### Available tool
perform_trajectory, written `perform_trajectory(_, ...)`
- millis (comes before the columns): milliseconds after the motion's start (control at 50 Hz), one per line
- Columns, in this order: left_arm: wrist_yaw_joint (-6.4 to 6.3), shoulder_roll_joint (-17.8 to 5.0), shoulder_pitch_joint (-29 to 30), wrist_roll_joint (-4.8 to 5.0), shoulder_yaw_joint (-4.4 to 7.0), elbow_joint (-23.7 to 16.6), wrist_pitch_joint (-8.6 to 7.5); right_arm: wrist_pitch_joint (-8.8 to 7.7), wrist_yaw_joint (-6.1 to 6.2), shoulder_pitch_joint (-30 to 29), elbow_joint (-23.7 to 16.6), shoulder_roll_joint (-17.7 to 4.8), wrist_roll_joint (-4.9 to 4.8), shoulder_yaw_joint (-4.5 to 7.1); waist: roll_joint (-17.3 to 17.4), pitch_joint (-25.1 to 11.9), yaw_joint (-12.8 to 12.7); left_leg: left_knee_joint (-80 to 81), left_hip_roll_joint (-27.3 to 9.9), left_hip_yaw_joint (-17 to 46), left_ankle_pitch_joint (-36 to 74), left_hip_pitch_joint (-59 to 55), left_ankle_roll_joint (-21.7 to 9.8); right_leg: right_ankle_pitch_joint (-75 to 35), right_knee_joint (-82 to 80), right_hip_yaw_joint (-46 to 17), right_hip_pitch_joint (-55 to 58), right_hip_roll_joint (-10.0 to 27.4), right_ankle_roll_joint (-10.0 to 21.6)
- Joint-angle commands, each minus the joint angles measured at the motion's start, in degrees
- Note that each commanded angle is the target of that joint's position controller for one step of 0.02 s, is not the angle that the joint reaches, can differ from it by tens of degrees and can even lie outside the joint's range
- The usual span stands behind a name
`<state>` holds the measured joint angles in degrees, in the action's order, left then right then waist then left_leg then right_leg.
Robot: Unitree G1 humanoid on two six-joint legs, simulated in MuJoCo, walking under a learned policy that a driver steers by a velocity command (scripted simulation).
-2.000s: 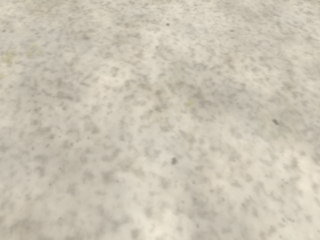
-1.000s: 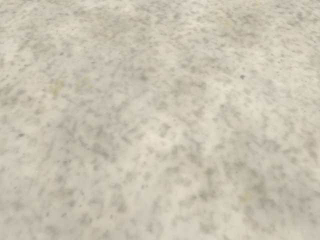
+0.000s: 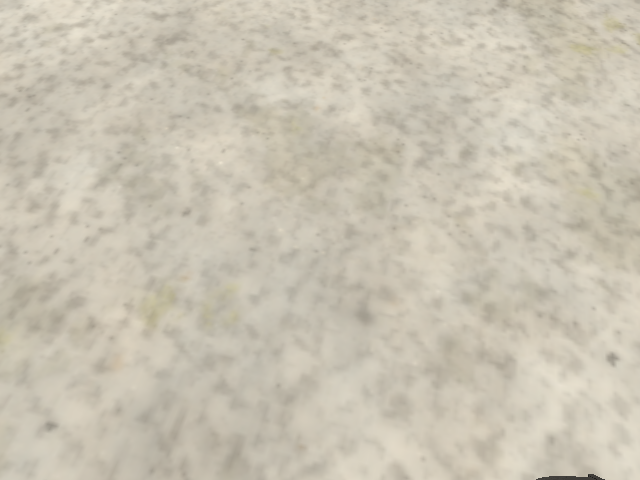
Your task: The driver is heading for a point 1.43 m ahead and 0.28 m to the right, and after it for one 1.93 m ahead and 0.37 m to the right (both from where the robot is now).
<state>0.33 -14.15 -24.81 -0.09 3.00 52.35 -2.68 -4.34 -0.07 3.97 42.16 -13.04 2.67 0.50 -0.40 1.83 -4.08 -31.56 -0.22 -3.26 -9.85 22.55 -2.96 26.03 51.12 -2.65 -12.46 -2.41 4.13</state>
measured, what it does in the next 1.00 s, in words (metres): walks ahead, turning right: right foot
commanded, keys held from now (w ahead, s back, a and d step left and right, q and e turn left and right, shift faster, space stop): w+e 0.62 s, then w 0.12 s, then w+q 0.26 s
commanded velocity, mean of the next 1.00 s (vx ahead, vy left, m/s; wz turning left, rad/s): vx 0.50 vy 0.00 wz -0.38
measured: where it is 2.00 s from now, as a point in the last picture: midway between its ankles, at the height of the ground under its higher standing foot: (447, 269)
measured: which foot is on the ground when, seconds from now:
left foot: down 0.00-0.48, up 0.50-1.00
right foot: up 0.00-0.44, down 0.46-1.00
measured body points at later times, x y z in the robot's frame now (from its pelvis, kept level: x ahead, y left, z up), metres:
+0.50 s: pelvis +0.24 -0.05 -0.02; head +0.28 -0.07 +0.43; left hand +0.51 +0.11 -0.11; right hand +0.14 -0.30 -0.16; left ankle +0.08 +0.09 -0.69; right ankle +0.31 -0.13 -0.73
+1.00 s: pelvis +0.50 -0.14 +0.00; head +0.53 -0.15 +0.44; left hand +0.58 +0.12 -0.14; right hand +0.59 -0.42 -0.11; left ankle +0.67 -0.11 -0.72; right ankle +0.31 -0.13 -0.73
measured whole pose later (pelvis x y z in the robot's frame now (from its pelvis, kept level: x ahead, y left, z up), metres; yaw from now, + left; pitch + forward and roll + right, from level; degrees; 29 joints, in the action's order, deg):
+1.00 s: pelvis +0.50 -0.14 +0.00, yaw -22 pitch +1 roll -1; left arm -0.8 -15.0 -23.9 -1.8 2.2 52.4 -3.9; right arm -1.6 -2.3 5.0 43.0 -13.7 1.4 1.3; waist 0.9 2.2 -3.2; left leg -33.0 -0.2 -4.4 -6.3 30.5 -5.0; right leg 21.5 11.4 -0.9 9.4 -6.2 5.6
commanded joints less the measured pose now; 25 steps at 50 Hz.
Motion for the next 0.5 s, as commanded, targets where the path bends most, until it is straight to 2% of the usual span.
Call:
perform_trajectory(20,0.46,-4.9,1.5,-0.54,1.43,-4.6,0.09,-0.01,0.40,10.5,0.2,-6.7,-0.74,2.54,4.7,-2.4,5.5,19.8,-19.0,23.6,-10.0,-20.7,-6.2,-5.3,14.6,-1.3,-23.8,5.2,0.9)
perform_trajectory(60,1.31,-4.3,2.2,-1.59,1.63,-4.5,1.33,-0.82,0.69,10.1,1.1,-5.2,-1.07,2.18,7.1,-0.7,3.9,21.5,-15.3,14.3,-0.4,-16.7,-4.4,-8.0,13.3,-0.4,-21.6,6.7,-0.5)
perform_trajectory(140,2.47,-3.1,7.3,-1.80,1.54,-6.7,2.69,-2.25,0.69,13.2,3.1,-6.1,-1.86,2.83,5.3,-0.7,3.3,23.0,-15.0,6.3,10.3,-17.7,-5.2,-14.1,13.1,0.5,-25.4,7.3,-1.9)
perform_trajectory(220,3.31,-2.6,15.0,-1.79,1.02,-9.5,2.85,-2.04,0.65,15.9,5.0,-6.1,-1.54,3.01,4.7,1.5,4.4,23.6,-14.2,-0.2,14.1,-19.2,-5.5,-21.0,5.5,1.8,-29.4,7.6,-2.9)
perform_trajectory(280,3.98,-1.8,21.0,-1.85,0.15,-11.7,2.58,-1.89,0.71,17.0,5.9,-7.0,-1.49,3.29,4.9,2.9,5.6,23.3,-13.8,-4.6,16.0,-19.4,-4.9,-25.5,-4.6,4.8,-26.2,7.1,-2.1)
perform_trajectory(360,4.37,-2.4,26.2,-2.21,-0.13,-14.2,2.47,-0.99,1.16,20.4,7.8,-8.8,-1.43,3.83,4.6,4.0,6.9,20.4,-15.6,-8.0,23.4,-25.1,-4.0,-21.0,-12.4,8.9,-23.6,5.6,0.9)
perform_trajectory(400,3.97,-3.1,25.1,-2.41,0.20,-14.4,2.53,-0.27,1.47,20.5,8.4,-10.2,-1.35,4.10,5.5,2.4,5.8,14.3,-15.8,-10.2,39.1,-27.8,-3.2,-15.5,-14.5,11.3,-19.1,2.5,3.1)
perform_trajectory(420,3.59,-3.7,22.5,-2.49,0.57,-13.9,2.46,0.22,1.60,20.5,8.7,-11.2,-1.34,4.35,6.3,0.5,4.5,8.7,-16.0,-11.1,48.0,-28.7,-3.0,-12.1,-15.0,12.2,-15.3,0.3,4.4)
perform_trajectory(440,3.15,-4.7,17.3,-2.49,1.21,-12.5,2.12,0.83,1.64,20.4,8.7,-12.1,-1.35,4.55,6.3,-2.8,2.2,0.0,-15.9,-11.5,52.1,-28.5,-2.9,-10.0,-16.6,12.4,-9.4,-2.0,5.9)
perform_trajectory(460,2.41,-6.2,8.2,-2.89,2.23,-9.6,1.51,1.30,1.56,19.7,8.2,-12.3,-1.59,4.53,4.1,-8.0,-1.9,-13.0,-14.8,-12.6,46.2,-23.4,-1.6,-12.3,-21.3,11.2,2.8,-3.5,7.8)
perform_trajectory(480,1.38,-11.5,0.2,-3.35,3.98,-7.6,1.32,1.22,1.36,20.2,6.3,-9.8,-1.27,3.85,-2.0,-14.1,-4.5,-30.2,-13.0,-12.4,23.0,-10.0,0.2,-5.3,-23.5,-3.5,17.6,7.0,10.6)
perform_trajectory(500,0.98,-17.8,3.8,-1.76,5.37,-9.3,1.86,0.66,0.24,19.6,1.6,-5.3,-1.87,3.21,-15.1,-17.8,-0.2,-50.2,0.5,-6.7,-21.2,15.0,4.1,-5.5,-31.8,-37.0,31.5,21.8,19.2)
